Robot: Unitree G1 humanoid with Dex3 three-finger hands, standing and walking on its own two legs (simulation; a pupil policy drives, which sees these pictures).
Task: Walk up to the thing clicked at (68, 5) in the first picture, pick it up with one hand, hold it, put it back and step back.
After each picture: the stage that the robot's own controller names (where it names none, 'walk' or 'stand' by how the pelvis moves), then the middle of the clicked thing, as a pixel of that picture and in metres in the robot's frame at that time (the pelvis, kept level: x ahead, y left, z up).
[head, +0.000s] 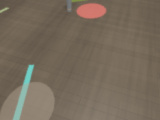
stand; (69, 3) +2.24 +0.18 -0.66
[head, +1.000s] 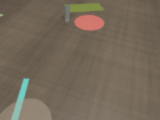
walk; (67, 13) +2.10 +0.17 -0.64
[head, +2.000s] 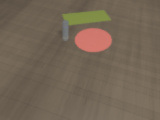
walk; (65, 30) +1.49 +0.17 -0.64
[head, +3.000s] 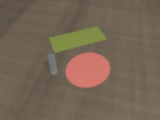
walk; (52, 64) +1.00 +0.24 -0.65
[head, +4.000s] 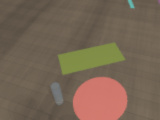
walk; (57, 94) +0.65 +0.23 -0.62
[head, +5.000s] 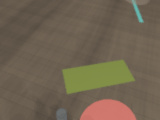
stand; out of the picture +0.45 +0.13 -0.63
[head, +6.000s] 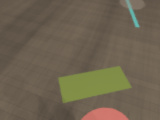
stand; out of the picture +0.40 +0.16 -0.65
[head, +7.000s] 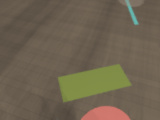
stand; out of the picture +0.40 +0.17 -0.66
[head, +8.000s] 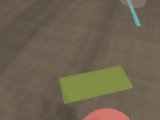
stand; out of the picture +0.38 +0.16 -0.66
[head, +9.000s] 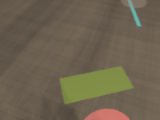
stand; out of the picture +0.38 +0.16 -0.66
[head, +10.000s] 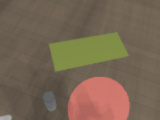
go down; (50, 102) +0.42 +0.15 -0.56
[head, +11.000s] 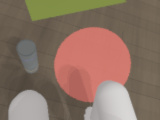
go down; (29, 58) +0.49 +0.16 -0.27
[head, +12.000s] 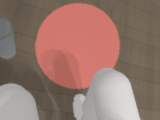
close in; (3, 42) +0.48 +0.18 -0.21
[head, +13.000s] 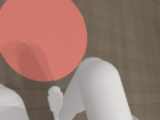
close; out of the picture +0.48 +0.21 -0.18
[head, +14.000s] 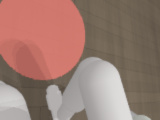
lift; out of the picture +0.43 +0.20 -0.18
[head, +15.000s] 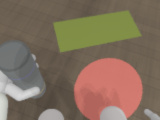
lift; (27, 76) +0.34 +0.16 +0.04
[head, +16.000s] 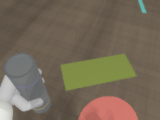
hold; (32, 88) +0.30 +0.16 +0.06
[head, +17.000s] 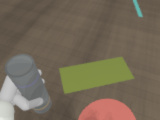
hold; (33, 88) +0.31 +0.16 +0.05
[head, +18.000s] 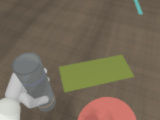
crouch; (38, 86) +0.32 +0.14 +0.05
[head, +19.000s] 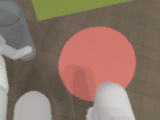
crouch; (18, 37) +0.47 +0.15 -0.03
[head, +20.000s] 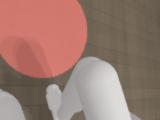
lower; out of the picture +0.47 +0.23 -0.18
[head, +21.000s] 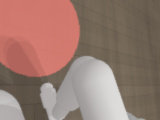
lower; out of the picture +0.47 +0.23 -0.19
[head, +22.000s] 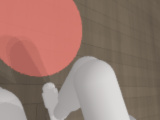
lower; out of the picture +0.47 +0.23 -0.19
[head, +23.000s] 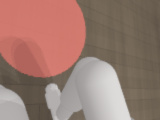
lower; out of the picture +0.47 +0.22 -0.18
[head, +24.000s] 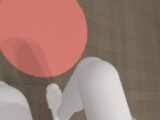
loosen; out of the picture +0.45 +0.19 -0.18
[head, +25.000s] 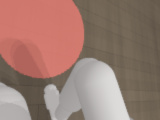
withdraw; out of the picture +0.46 +0.20 -0.19
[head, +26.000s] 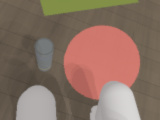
walk; (44, 57) +0.48 +0.13 -0.27
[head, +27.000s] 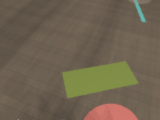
stand; out of the picture +0.38 +0.10 -0.59
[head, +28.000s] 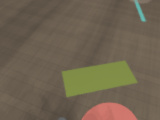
stand; out of the picture +0.39 +0.12 -0.60
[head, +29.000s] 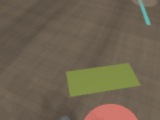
stand; out of the picture +0.40 +0.11 -0.62
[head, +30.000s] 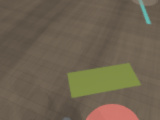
walk; out of the picture +0.40 +0.12 -0.65
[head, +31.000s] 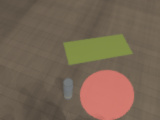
walk; (68, 89) +0.58 +0.07 -0.63
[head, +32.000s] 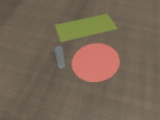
walk; (60, 58) +0.89 +0.20 -0.62
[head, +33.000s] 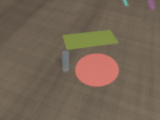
stand; (65, 61) +1.04 +0.13 -0.65
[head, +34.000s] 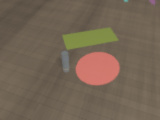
stand; (65, 62) +1.04 +0.15 -0.66
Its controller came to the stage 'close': yes
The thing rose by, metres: 0.70
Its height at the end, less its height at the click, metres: +0.00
